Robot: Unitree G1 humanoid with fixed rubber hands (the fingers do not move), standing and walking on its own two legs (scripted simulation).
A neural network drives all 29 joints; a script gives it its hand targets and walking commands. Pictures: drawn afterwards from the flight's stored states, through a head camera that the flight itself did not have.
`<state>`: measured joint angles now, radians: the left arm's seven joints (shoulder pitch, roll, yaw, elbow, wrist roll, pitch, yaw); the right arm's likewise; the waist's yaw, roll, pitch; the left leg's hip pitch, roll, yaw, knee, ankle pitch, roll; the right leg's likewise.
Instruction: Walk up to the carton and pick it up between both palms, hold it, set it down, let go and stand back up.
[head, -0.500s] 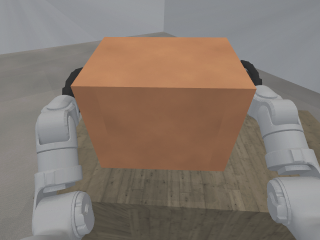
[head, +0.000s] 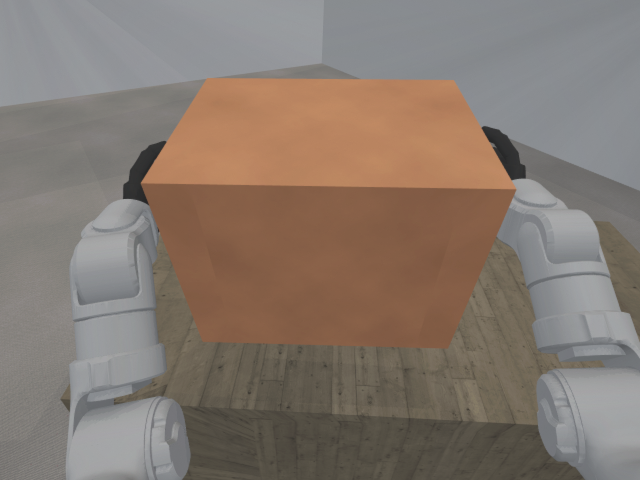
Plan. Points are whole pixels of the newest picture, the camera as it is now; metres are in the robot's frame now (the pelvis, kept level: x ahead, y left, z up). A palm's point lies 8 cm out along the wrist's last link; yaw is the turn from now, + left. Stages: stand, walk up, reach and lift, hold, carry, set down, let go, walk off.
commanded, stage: hold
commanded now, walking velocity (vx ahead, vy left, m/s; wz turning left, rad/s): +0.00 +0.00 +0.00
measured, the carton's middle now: (326, 212) +0.40 +0.00 +0.20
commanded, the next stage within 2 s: none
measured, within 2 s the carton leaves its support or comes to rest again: neither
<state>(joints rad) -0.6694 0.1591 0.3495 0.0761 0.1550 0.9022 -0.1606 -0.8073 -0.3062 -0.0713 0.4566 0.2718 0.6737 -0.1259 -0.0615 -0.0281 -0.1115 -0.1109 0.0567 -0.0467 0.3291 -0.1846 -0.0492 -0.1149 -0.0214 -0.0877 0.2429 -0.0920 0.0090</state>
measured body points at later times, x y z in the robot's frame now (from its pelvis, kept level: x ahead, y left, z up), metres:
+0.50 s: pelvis -0.01 +0.00 +0.00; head -0.06 +0.02 +0.45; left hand +0.37 +0.21 +0.24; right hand +0.38 -0.21 +0.26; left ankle +0.00 +0.15 -0.75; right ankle +0.03 -0.13 -0.75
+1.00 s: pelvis +0.00 +0.00 +0.00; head -0.06 +0.02 +0.45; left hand +0.37 +0.21 +0.24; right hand +0.39 -0.20 +0.26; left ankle +0.00 +0.15 -0.75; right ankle +0.03 -0.13 -0.75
